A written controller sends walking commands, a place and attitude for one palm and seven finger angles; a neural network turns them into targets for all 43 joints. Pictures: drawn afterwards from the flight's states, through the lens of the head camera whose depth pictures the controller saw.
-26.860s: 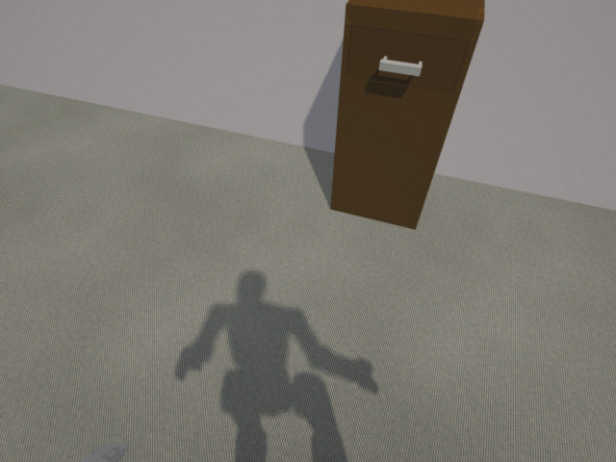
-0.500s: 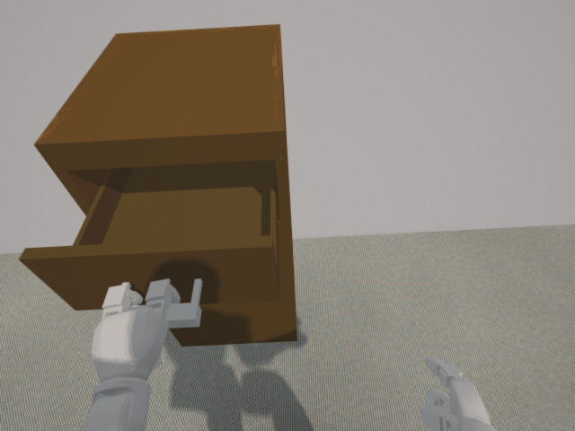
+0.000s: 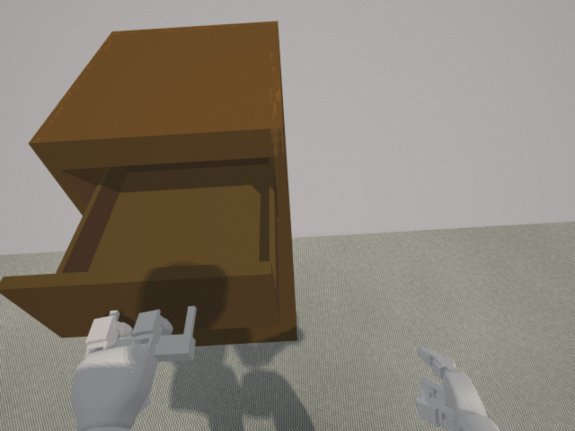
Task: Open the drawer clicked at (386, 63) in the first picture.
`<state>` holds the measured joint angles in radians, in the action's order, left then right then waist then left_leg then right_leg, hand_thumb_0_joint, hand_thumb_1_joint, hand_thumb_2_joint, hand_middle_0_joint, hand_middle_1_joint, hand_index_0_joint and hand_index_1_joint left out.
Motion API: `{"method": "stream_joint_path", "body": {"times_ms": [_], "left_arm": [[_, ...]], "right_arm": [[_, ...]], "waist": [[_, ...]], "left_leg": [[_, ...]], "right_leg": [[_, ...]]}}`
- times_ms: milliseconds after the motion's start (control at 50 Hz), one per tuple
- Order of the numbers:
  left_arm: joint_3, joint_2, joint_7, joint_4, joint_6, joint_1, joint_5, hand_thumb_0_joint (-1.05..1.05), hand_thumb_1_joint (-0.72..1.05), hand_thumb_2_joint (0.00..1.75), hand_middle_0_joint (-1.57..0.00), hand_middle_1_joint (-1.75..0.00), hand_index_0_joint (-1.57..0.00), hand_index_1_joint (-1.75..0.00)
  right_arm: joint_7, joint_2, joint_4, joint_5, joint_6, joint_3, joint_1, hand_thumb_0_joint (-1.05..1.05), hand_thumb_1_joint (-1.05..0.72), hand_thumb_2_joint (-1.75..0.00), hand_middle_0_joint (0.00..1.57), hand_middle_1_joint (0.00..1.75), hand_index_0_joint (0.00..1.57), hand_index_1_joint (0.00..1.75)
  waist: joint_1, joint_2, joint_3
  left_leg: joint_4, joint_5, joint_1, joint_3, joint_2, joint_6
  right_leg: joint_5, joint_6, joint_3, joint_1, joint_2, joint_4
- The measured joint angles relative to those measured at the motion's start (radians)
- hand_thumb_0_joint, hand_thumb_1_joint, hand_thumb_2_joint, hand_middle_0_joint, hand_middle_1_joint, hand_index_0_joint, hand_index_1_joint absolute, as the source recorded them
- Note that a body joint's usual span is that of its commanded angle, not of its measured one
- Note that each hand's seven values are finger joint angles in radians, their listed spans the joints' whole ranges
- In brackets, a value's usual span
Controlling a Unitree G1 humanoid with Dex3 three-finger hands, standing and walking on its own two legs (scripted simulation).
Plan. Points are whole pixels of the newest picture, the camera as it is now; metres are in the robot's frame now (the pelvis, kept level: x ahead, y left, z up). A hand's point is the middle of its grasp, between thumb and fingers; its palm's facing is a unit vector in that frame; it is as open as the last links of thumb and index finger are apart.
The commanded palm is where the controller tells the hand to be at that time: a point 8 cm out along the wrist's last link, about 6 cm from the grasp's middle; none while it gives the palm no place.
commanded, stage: pull the drawer open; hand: left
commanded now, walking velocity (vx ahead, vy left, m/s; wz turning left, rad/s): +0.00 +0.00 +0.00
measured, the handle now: (148, 332) +0.25 +0.23 +0.01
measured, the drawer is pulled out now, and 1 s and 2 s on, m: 0.23 0.30 0.30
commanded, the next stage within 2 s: open the thumb to release the handle in 0.88 s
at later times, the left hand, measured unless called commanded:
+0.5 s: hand out of the picture +0.13 +0.21 +0.00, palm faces +0.01 -0.12 -0.99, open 7.4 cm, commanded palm +0.07 +0.20 +0.05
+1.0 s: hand out of the picture +0.11 +0.21 +0.00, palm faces -0.01 -0.12 -0.99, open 7.4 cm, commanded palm +0.08 +0.21 +0.05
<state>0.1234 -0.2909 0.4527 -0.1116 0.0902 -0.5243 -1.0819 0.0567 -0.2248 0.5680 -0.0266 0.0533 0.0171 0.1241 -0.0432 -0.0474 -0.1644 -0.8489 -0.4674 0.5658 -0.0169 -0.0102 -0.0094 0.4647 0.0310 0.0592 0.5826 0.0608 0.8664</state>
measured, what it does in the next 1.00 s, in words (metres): stands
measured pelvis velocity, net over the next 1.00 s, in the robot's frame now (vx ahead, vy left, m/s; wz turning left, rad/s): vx -0.01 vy -0.01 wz -0.01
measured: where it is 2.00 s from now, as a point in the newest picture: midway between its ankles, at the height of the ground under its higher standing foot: outside the picture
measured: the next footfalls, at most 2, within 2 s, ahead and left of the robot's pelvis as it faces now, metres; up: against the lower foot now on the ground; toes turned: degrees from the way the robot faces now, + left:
none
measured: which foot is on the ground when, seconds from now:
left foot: down 0.00-1.00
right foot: down 0.00-1.00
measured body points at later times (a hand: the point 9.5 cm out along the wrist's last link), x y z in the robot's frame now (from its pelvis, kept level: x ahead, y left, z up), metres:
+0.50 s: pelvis -0.01 +0.00 -0.01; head +0.01 -0.03 +0.44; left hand +0.12 +0.21 +0.06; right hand +0.21 -0.21 -0.10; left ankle -0.03 +0.11 -0.70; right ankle -0.02 -0.10 -0.70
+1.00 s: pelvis -0.01 -0.01 -0.02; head +0.01 -0.04 +0.43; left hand +0.10 +0.21 +0.06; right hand +0.20 -0.21 -0.10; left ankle -0.03 +0.11 -0.70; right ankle -0.02 -0.10 -0.70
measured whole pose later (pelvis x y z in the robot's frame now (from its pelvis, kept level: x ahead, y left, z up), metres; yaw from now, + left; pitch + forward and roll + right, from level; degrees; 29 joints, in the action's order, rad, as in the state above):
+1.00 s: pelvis -0.01 -0.01 -0.02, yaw +0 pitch +12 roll +1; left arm 0.09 -0.32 0.51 -0.30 0.00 -0.81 -1.06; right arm 0.09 -0.22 0.50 -0.05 0.06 0.00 0.14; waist -0.05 -0.05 -0.19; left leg -0.97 -0.51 0.67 -0.02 0.00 0.00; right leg 0.50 0.04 0.06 0.70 0.07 0.99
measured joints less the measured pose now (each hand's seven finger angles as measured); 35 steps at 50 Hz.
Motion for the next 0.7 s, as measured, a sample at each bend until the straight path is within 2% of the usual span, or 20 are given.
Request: {"method": "stream_joint_path", "body": {"times_ms": [180,440,700], "left_arm": [[0.005,0.002,0.03,-0.04,-0.023,-0.053,-0.004,0.06,0.56,0.75,-0.13,-1.22,-0.26,-1.22],[0.001,-0.005,0.035,-0.104,-0.024,-0.15,0.004,0.06,0.56,0.73,-0.13,-1.22,-0.27,-1.23],[-0.015,-0.018,0.059,-0.158,-0.071,-0.243,0.008,0.06,0.56,0.74,-0.13,-1.23,-0.27,-1.24]], "right_arm": [[0.009,0.006,-0.007,-0.007,0.002,-0.003,-0.008,0.02,-0.91,-0.9,0.2,0.3,0.2,0.3],[0.024,0.011,-0.032,-0.007,0.004,-0.016,-0.003,0.02,-0.91,-0.9,0.2,0.3,0.2,0.3],[0.029,-0.002,-0.053,-0.022,0.002,-0.009,0.008,0.02,-0.91,-0.9,0.2,0.3,0.2,0.3]], "waist": [[-0.016,-0.004,-0.003],[-0.012,-0.001,-0.005],[-0.022,0.0,-0.008]], "left_leg": [[-0.042,-0.012,0.038,0.001,-0.001,-0.001],[-0.064,-0.017,0.047,-0.003,0.003,0.003],[-0.101,-0.024,0.088,-0.003,0.003,0.006]], "right_leg": [[0.012,0.0,-0.002,0.037,-0.001,0.041],[0.016,0.003,0.0,0.05,0.005,0.067],[0.026,0.006,-0.001,0.093,0.006,0.108]]}}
